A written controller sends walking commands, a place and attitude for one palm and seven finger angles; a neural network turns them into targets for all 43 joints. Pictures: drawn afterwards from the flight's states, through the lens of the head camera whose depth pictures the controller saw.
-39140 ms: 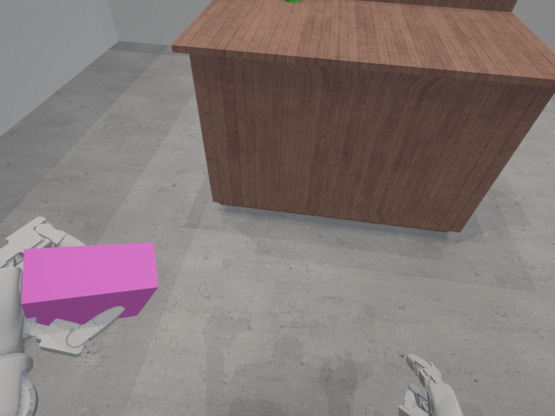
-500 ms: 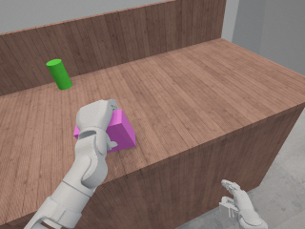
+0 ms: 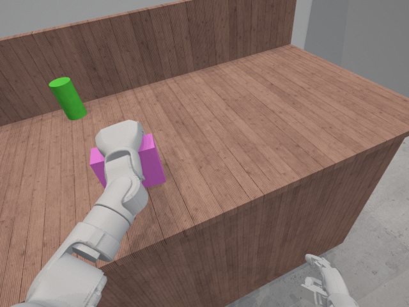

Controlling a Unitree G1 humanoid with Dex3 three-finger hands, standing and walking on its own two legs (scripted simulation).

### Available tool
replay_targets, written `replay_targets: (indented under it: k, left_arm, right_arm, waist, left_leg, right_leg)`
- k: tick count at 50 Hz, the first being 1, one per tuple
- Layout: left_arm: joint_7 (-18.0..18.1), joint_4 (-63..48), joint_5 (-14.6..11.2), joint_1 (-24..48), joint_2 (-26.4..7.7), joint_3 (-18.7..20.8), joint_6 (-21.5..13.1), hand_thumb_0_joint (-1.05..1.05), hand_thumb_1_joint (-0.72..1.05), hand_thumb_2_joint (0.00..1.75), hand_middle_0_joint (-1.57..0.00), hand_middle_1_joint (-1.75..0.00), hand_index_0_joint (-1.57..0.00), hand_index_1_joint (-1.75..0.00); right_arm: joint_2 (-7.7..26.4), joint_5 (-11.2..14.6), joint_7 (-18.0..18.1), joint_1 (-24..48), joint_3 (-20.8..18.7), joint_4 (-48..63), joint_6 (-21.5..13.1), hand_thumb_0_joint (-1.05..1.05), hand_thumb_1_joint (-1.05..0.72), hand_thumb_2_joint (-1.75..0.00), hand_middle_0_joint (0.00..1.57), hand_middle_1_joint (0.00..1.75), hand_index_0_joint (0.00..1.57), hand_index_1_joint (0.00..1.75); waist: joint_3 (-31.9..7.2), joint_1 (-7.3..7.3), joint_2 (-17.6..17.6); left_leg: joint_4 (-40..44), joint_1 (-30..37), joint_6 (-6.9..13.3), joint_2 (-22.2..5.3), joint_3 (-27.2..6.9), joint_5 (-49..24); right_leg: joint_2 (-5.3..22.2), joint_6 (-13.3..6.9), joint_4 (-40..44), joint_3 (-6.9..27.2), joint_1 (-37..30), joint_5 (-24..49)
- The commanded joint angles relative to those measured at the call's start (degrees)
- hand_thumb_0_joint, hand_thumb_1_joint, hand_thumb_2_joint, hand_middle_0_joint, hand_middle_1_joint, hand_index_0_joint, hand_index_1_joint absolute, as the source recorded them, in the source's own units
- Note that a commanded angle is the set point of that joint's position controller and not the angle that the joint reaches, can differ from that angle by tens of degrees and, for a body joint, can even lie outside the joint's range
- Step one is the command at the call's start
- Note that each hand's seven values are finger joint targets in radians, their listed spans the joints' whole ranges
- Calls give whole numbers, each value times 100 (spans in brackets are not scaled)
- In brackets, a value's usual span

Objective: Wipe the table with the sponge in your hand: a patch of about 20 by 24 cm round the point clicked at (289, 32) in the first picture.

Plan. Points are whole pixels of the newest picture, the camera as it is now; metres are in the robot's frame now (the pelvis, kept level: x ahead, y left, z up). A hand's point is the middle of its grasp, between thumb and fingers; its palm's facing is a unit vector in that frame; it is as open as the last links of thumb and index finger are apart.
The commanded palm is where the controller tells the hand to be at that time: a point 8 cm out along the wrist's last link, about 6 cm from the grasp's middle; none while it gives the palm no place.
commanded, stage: wipe forward along the third lane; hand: left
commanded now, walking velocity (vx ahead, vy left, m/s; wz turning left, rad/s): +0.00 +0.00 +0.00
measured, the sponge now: (133, 171) +0.37 +0.20 +0.09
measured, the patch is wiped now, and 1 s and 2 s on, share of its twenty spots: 0.70 0.95 0.95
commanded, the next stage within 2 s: wipe back along the third lane in 0.82 s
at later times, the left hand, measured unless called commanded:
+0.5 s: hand (126, 144) +0.42 +0.22 +0.13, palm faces -0.01 -0.06 -1.00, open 9.3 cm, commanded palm +0.39 +0.23 +0.15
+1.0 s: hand (119, 133) +0.46 +0.25 +0.13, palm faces -0.05 -0.04 -1.00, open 9.4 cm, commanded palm +0.42 +0.26 +0.15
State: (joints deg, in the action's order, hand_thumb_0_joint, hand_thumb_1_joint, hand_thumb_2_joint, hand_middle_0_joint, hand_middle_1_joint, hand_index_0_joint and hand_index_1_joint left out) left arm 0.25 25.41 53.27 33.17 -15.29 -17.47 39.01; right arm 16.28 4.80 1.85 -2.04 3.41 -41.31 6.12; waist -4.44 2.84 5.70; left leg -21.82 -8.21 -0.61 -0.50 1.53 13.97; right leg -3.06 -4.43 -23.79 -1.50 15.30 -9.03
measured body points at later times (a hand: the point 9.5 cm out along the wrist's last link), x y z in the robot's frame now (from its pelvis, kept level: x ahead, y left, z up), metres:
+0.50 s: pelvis +0.00 +0.01 +0.00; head +0.01 -0.03 +0.45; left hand +0.42 +0.22 +0.18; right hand +0.17 -0.23 -0.12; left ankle -0.03 +0.13 -0.74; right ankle +0.04 -0.07 -0.74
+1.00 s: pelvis +0.01 +0.02 +0.00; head +0.03 -0.01 +0.45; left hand +0.46 +0.25 +0.18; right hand +0.14 -0.24 -0.13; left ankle -0.03 +0.13 -0.74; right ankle +0.04 -0.07 -0.74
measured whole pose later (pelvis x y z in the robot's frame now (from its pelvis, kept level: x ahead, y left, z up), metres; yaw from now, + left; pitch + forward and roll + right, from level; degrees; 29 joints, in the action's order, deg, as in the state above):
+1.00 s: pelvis +0.01 +0.02 +0.00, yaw +0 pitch +8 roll +0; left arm 3.0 55.2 55.0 52.0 -22.3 -8.9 24.1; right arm 16.5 4.3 3.5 -10.1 2.2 -42.7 4.6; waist -5.8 -1.4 4.1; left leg -22.6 -16.1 0.5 0.1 1.8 14.2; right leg -2.5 -3.1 -22.4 -1.1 22.2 -8.0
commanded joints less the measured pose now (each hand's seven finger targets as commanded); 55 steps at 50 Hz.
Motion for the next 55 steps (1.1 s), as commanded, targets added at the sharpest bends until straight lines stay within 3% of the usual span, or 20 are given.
replay_targets:
  k: [1, 3, 6, 8, 12, 13, 15, 16, 20, 23, 25, 28, 31, 34, 36, 38, 44, 45, 49, 55]
  left_arm:
    - [97, 191, 189, 1349, -949, 341, -75, 0, 10, 130, -120, -160, -120, -160]
    - [95, 378, 224, 1496, -1195, 552, -161, 0, 10, 130, -120, -160, -120, -160]
    - [106, 637, 247, 1685, -1056, 391, -251, 0, 10, 130, -120, -160, -120, -160]
    - [142, 723, 272, 1838, -1278, 603, -333, 0, 10, 130, -120, -160, -120, -160]
    - [176, 916, 249, 1960, -1231, 539, -436, 0, 10, 130, -120, -160, -120, -160]
    - [189, 978, 272, 2076, -1428, 710, -472, 0, 10, 130, -120, -160, -120, -160]
    - [210, 1089, 261, 2129, -1199, 512, -507, 0, 10, 130, -120, -160, -120, -160]
    - [224, 1207, 281, 2189, -1364, 631, -529, 0, 10, 130, -120, -160, -120, -160]
    - [248, 1439, 286, 2470, -1237, 517, -628, 0, 10, 130, -120, -160, -120, -160]
    - [298, 1518, 309, 2608, -1522, 781, -750, 0, 10, 130, -120, -160, -120, -160]
    - [320, 1691, 332, 2585, -1307, 605, -797, 0, 10, 130, -120, -160, -120, -160]
    - [363, 1762, 294, 2693, -1509, 783, -867, 0, 10, 130, -120, -160, -120, -160]
    - [416, 1971, 330, 2735, -1460, 709, -916, 0, 10, 130, -120, -160, -120, -160]
    - [457, 2121, 321, 3138, -1600, 753, -994, 0, 10, 130, -120, -160, -120, -160]
    - [477, 2415, 360, 3154, -1902, 939, -1018, 0, 10, 130, -120, -160, -120, -160]
    - [465, 2429, 381, 3509, -2060, 995, -1098, 0, 10, 130, -120, -160, -120, -160]
    - [421, 2784, 473, 3608, -1956, 883, -1309, 0, 10, 130, -120, -160, -120, -160]
    - [438, 2864, 488, 3629, -2001, 931, -1350, 0, 10, 130, -120, -160, -120, -160]
    - [438, 2621, 340, 2889, -1785, 984, -1516, 0, 10, 130, -120, -160, -120, -160]
    - [548, 2008, 64, 2257, -1349, 837, -1234, 0, 10, 130, -120, -160, -120, -160]
  right_arm:
    - [493, 19, 34, 1027, -169, 959, -306, 0, -90, -90, 20, 30, 20, 30]
    - [529, 7, 58, 932, -166, 929, -290, 0, -90, -90, 20, 30, 20, 30]
    - [523, 15, 99, 854, -169, 921, -277, 0, -90, -90, 20, 30, 20, 30]
    - [532, 7, 105, 748, -179, 910, -284, 0, -90, -90, 20, 30, 20, 30]
    - [540, 2, 132, 678, -186, 898, -273, 0, -90, -90, 20, 30, 20, 30]
    - [553, 4, 140, 644, -194, 887, -277, 0, -90, -90, 20, 30, 20, 30]
    - [533, 12, 143, 594, -208, 881, -284, 0, -90, -90, 20, 30, 20, 30]
    - [564, 5, 154, 549, -213, 834, -280, 0, -90, -90, 20, 30, 20, 30]
    - [562, 15, 173, 435, -217, 819, -307, 0, -90, -90, 20, 30, 20, 30]
    - [582, 3, 179, 318, -240, 771, -318, 0, -90, -90, 20, 30, 20, 30]
    - [583, 0, 177, 253, -252, 746, -311, 0, -90, -90, 20, 30, 20, 30]
    - [597, 8, 177, 248, -252, 747, -309, 0, -90, -90, 20, 30, 20, 30]
    - [607, -7, 173, 156, -264, 683, -310, 0, -90, -90, 20, 30, 20, 30]
    - [620, -4, 190, 95, -254, 641, -324, 0, -90, -90, 20, 30, 20, 30]
    - [660, -18, 202, 21, -256, 567, -328, 0, -90, -90, 20, 30, 20, 30]
    - [668, -1, 218, -26, -260, 556, -345, 0, -90, -90, 20, 30, 20, 30]
    - [672, -24, 206, -278, -293, 528, -382, 0, -90, -90, 20, 30, 20, 30]
    - [686, -39, 208, -357, -307, 493, -389, 0, -90, -90, 20, 30, 20, 30]
    - [659, -45, 160, -349, -354, 607, -383, 0, -90, -90, 20, 30, 20, 30]
    - [649, 14, 63, -1, -356, 681, -301, 0, -90, -90, 20, 30, 20, 30]
  waist:
    - [-839, 30, -1248]
    - [-826, 2, -1339]
    - [-749, -66, -1201]
    - [-879, -36, -1202]
    - [-930, -62, -1135]
    - [-945, -72, -1202]
    - [-953, -99, -1136]
    - [-949, -120, -1208]
    - [-973, -174, -1176]
    - [-1245, -131, -1135]
    - [-1190, -201, -1172]
    - [-1222, -181, -1196]
    - [-1167, -220, -1096]
    - [-1137, -308, -1140]
    - [-1028, -314, -1170]
    - [-1188, -351, -1138]
    - [-1414, -407, -902]
    - [-1410, -449, -1055]
    - [-1777, -240, -1142]
    - [-1415, -134, -1180]
  left_leg:
    - [201, -882, 258, 249, 68, -406]
    - [197, -932, 262, 247, 15, -348]
    - [188, -961, 248, 230, 58, -315]
    - [194, -985, 248, 230, 11, -308]
    - [185, -1040, 239, 225, 46, -340]
    - [206, -1051, 242, 215, 1, -334]
    - [189, -1032, 252, 215, 41, -329]
    - [181, -1035, 247, 208, 38, -330]
    - [206, -1082, 264, 203, 26, -320]
    - [208, -1074, 259, 204, -10, -457]
    - [181, -1082, 264, 202, 14, -497]
    - [223, -1139, 267, 195, -6, -448]
    - [202, -1121, 263, 203, 20, -462]
    - [219, -1192, 274, 193, 7, -374]
    - [218, -1260, 268, 198, 20, -297]
    - [244, -1280, 265, 191, -11, -299]
    - [173, -1241, 278, 198, -9, -501]
    - [149, -1248, 291, 186, -9, -496]
    - [116, -1182, 300, 185, 35, -800]
    - [197, -1062, 301, 170, 44, -890]
  right_leg:
    - [341, 206, 463, 622, -1224, -63]
    - [323, 192, 481, 713, -1156, -98]
    - [337, 211, 472, 618, -1012, -158]
    - [321, 187, 455, 643, -1031, -171]
    - [349, 211, 415, 558, -1060, -36]
    - [335, 194, 433, 602, -1039, -81]
    - [348, 211, 434, 517, -1000, -88]
    - [344, 215, 443, 536, -983, -82]
    - [353, 223, 435, 481, -938, -46]
    - [347, 189, 378, 512, -1079, 221]
    - [347, 202, 359, 454, -1028, 341]
    - [353, 209, 395, 491, -1029, 263]
    - [348, 211, 386, 439, -956, 326]
    - [363, 240, 407, 446, -915, 195]
    - [364, 252, 451, 491, -869, 63]
    - [375, 252, 449, 517, -905, 36]
    - [367, 233, 347, 452, -916, 455]
    - [363, 248, 350, 437, -897, 495]
    - [374, 232, 269, 428, -1263, 1052]
    - [337, 223, 332, 339, -1149, 1076]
